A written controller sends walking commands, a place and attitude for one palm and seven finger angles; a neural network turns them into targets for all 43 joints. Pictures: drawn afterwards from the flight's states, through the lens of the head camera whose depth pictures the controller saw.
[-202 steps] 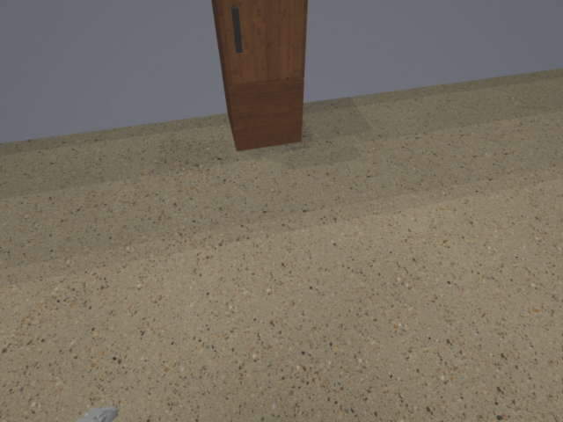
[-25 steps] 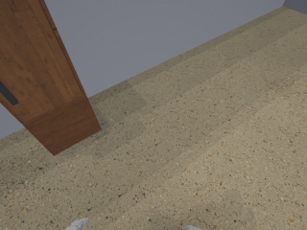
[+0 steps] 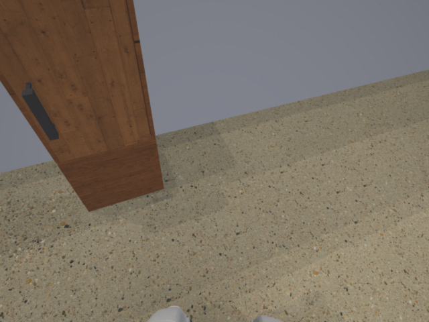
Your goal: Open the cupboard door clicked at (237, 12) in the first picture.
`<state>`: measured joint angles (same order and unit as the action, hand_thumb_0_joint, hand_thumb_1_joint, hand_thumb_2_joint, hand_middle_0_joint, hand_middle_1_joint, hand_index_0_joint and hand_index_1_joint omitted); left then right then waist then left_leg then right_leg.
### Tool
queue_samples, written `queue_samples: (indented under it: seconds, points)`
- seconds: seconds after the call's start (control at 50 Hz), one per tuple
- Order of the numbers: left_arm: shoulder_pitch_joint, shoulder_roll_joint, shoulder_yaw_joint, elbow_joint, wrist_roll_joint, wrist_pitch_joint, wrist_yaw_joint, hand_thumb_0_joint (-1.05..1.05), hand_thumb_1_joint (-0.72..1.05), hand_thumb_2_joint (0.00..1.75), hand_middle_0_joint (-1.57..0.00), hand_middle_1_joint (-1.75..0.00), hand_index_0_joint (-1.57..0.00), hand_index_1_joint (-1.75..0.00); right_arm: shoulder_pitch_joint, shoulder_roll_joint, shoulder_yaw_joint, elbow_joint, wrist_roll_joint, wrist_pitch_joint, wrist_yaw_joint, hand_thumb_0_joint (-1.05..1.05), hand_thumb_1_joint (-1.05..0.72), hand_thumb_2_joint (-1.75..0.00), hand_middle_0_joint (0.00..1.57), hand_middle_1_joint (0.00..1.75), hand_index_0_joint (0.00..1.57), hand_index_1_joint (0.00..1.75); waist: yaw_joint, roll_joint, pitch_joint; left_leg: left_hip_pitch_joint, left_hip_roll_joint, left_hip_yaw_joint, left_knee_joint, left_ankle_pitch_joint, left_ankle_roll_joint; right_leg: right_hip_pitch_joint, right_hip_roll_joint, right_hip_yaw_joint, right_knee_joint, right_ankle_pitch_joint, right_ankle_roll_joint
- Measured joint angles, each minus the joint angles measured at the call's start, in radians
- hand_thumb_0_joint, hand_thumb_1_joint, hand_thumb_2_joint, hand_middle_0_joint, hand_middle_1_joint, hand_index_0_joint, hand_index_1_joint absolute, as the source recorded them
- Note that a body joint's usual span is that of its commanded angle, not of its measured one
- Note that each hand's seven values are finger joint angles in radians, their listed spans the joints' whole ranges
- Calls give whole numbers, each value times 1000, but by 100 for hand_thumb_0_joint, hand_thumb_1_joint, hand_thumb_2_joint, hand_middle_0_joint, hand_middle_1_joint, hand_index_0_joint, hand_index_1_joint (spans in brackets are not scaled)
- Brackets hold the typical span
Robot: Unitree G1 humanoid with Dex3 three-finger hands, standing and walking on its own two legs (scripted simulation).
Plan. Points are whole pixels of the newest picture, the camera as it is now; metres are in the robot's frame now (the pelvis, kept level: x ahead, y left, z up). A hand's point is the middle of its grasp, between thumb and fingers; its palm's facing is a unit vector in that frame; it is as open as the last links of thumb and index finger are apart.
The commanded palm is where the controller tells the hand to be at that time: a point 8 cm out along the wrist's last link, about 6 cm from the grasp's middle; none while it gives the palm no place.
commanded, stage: turn to face it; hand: left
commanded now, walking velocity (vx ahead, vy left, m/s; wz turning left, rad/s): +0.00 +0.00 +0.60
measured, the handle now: (41, 111) +0.64 +0.55 -0.07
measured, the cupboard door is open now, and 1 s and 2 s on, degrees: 0 0 0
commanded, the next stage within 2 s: take the last steps up to it in 0.60 s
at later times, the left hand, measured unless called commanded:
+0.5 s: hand out of the picture +0.04 +0.15 -0.13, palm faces +0.30 -0.91 -0.28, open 7.4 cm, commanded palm none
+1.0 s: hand out of the picture -0.01 +0.17 -0.14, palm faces +0.45 -0.86 -0.24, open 7.4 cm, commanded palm none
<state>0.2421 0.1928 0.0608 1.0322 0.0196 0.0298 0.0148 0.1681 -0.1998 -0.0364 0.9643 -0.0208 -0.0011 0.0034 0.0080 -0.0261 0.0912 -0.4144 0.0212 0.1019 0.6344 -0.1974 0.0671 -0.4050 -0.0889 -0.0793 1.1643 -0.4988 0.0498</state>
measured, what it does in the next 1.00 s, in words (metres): steps on the spot, turning left: right foot, then left foot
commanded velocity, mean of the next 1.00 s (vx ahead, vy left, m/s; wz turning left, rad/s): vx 0.10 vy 0.02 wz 0.33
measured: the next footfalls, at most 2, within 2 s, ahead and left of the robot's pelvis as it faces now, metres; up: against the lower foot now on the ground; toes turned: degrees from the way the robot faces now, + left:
right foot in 0.30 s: +0.10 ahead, -0.17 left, +0.00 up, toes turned +8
left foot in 0.68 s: +0.00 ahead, +0.08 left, +0.00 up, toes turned +27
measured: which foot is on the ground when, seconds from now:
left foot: down 0.00-0.30, up 0.32-0.66, down 0.68-1.00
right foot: up 0.00-0.28, down 0.30-0.68, up 0.70-1.00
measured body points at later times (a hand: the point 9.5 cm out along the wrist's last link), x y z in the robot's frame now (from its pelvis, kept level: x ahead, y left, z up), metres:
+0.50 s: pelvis +0.03 -0.06 +0.02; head +0.07 -0.08 +0.47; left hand +0.03 +0.19 -0.11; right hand +0.18 -0.30 -0.14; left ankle -0.01 +0.07 -0.65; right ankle +0.06 -0.17 -0.72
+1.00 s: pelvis +0.05 -0.03 +0.02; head +0.07 -0.03 +0.47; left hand -0.03 +0.22 -0.13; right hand +0.20 -0.21 -0.14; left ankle -0.04 +0.06 -0.72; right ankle +0.10 -0.13 -0.70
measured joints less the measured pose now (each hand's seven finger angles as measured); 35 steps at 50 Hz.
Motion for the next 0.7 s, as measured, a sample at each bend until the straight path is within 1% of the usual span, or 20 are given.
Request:
queue_samples:
  seconds: [0.06, 0.14, 0.22, 0.26, 0.28, 0.3, 0.34, 0.36, 0.4, 0.42, 0.46, 0.5, 0.54, 0.62, 0.64, 0.66, 0.68, 0.7]
  points:
    - [-33, 9, 8, -43, 2, 4, -2, 0, 91, 90, -20, -30, -20, -30, 1, 5, 1, -6, -1, 14, 2, 0, -91, -90, 20, 30, 20, 30, 0, 10, -12, 19, -24, -29, -69, 36, 3, -61, -9, 33, -51, 65, 8]
    - [-60, 17, 14, -90, 3, 11, 1, 0, 91, 90, -20, -30, -20, -30, 4, 10, -6, -21, -3, 28, 8, 0, -91, -90, 20, 30, 20, 30, -12, 34, -33, 29, -41, -77, -123, 66, -6, -67, -1, 54, -173, 81, 16]
    - [-76, 20, 14, -126, 1, 12, 4, 0, 91, 90, -19, -30, -19, -30, 7, 6, -20, -38, -5, 38, 13, 0, -90, -90, 20, 30, 20, 30, -28, 57, -45, 25, -51, -128, -130, 73, -26, -11, 27, 58, -326, 72, 15]
    - [-77, 18, 10, -143, -2, 6, 5, 0, 91, 90, -19, -30, -19, -30, 10, -2, -28, -44, -5, 45, 15, 0, -90, -90, 20, 30, 20, 30, -32, 68, -49, 14, -58, -155, -116, 70, -41, 43, 45, 53, -438, 102, 10]
    - [-73, 19, 8, -154, -2, 1, 5, 0, 91, 90, -19, -30, -19, -30, 15, -6, -33, -48, -3, 49, 16, 0, -90, -90, 20, 30, 20, 30, -31, 70, -54, 4, -65, -167, -101, 65, -50, 82, 49, 49, -521, 134, 4]
    - [-67, 17, 5, -164, 2, -7, 6, 0, 91, 90, -20, -30, -20, -30, 19, -13, -39, -52, 1, 54, 17, 0, -90, -90, 20, 30, 20, 30, -27, 72, -58, -16, -71, -174, -62, 28, -57, 105, 49, 44, -582, 178, -14]
    - [-60, 3, -6, -171, 8, -11, 8, 0, 91, 90, -20, -30, -20, -30, 21, -32, -52, -49, 0, 65, 17, 0, -90, -90, 20, 30, 20, 30, -23, 90, -53, -72, -75, -173, 108, -139, -75, 111, 44, 15, -570, 199, -39]
    - [-51, -3, -12, -172, 8, -11, 8, 0, 91, 90, -20, -30, -20, -30, 22, -41, -56, -47, -2, 72, 18, 0, -90, -90, 20, 30, 20, 30, -20, 92, -53, -100, -75, -161, 213, -180, -80, 121, 36, 3, -574, 196, -44]
    - [-34, -13, -18, -168, 9, -10, 11, 0, 91, 90, -20, -30, -20, -30, 22, -56, -61, -46, -3, 78, 22, 0, -91, -90, 20, 30, 20, 30, -20, 89, -49, -136, -62, -133, 383, -189, -94, 146, 21, -16, -601, 199, -47]
    - [-27, -15, -21, -164, 10, -10, 11, 0, 91, 90, -20, -30, -20, -30, 22, -62, -61, -46, -3, 77, 23, 0, -91, -90, 20, 30, 20, 30, -22, 85, -45, -140, -51, -120, 434, -184, -103, 158, 13, -25, -615, 202, -47]
    - [-16, -18, -27, -154, 11, -12, 10, 0, 91, 90, -20, -30, -20, -30, 22, -67, -60, -44, -1, 77, 24, 0, -91, -90, 20, 30, 20, 30, -24, 71, -37, -127, -30, -102, 466, -185, -117, 175, -4, -44, -634, 207, -47]
    - [-8, -20, -32, -145, 13, -15, 8, 0, 91, 90, -20, -30, -20, -30, 18, -69, -56, -38, 1, 79, 22, 0, -91, -90, 20, 30, 20, 30, -21, 57, -28, -93, -12, -90, 434, -201, -127, 186, -21, -63, -643, 207, -45]
    - [1, -20, -36, -137, 15, -17, 5, 0, 91, 90, -20, -30, -20, -30, 9, -70, -49, -30, 3, 83, 21, 0, -91, -90, 20, 30, 20, 30, -12, 45, -20, -50, 2, -80, 366, -223, -130, 187, -35, -79, -642, 203, -42]
    - [18, -9, -34, -113, 18, -17, 1, 0, 90, 90, -20, -30, -20, -30, -22, -62, -31, -18, 10, 79, 17, 0, -91, -90, 19, 30, 19, 30, 13, 22, -3, 55, 8, -56, 166, -250, -122, 174, -59, -106, -618, 190, -27]
    - [22, -4, -31, -105, 17, -15, 1, 0, 90, 90, -20, -30, -20, -30, -29, -59, -26, -18, 11, 74, 15, 0, -91, -90, 19, 30, 19, 30, 17, 17, -1, 86, 7, -49, 100, -229, -118, 169, -64, -114, -606, 183, -20]
    - [28, 2, -28, -96, 15, -13, 1, 0, 90, 90, -20, -30, -20, -30, -36, -56, -21, -20, 12, 68, 15, 0, -91, -90, 19, 30, 19, 30, 20, 13, 0, 123, 6, -39, 21, -183, -113, 162, -69, -121, -589, 174, -13]
    - [37, 9, -25, -89, 10, -9, 1, 0, 90, 90, -20, -30, -20, -30, -39, -56, -16, -24, 11, 58, 16, 0, -91, -90, 19, 30, 19, 30, 21, 14, -4, 162, 10, -32, -64, -112, -97, 151, -70, -130, -560, 159, -4]
    - [37, 22, -19, -80, 5, -1, 1, 0, 90, 90, -20, -30, -20, -30, -48, -45, -14, -24, 8, 48, 15, 0, -91, -90, 19, 30, 19, 30, 23, -4, 1, 164, 0, -27, -73, -108, -72, 129, -83, -117, -511, 142, 0]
